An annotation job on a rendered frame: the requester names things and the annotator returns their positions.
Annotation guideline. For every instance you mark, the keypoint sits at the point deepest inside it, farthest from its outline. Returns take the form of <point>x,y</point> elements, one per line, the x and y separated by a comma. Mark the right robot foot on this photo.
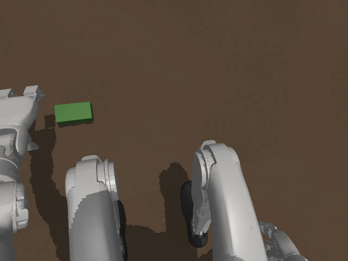
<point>197,241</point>

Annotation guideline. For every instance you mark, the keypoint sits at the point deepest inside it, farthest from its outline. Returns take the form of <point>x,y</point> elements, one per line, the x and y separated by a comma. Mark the left robot arm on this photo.
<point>14,206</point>

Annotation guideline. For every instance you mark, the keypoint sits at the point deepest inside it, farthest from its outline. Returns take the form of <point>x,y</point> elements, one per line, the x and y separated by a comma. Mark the left robot foot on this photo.
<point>122,231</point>

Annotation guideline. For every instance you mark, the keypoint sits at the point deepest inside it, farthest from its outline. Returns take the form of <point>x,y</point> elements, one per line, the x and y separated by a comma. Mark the right robot hand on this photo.
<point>281,246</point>

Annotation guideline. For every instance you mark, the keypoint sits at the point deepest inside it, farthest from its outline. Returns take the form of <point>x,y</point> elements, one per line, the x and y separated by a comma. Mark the left robot hand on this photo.
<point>21,110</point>

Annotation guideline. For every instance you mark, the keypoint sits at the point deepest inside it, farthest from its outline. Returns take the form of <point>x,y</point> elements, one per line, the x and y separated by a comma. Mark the small box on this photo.
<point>66,114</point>

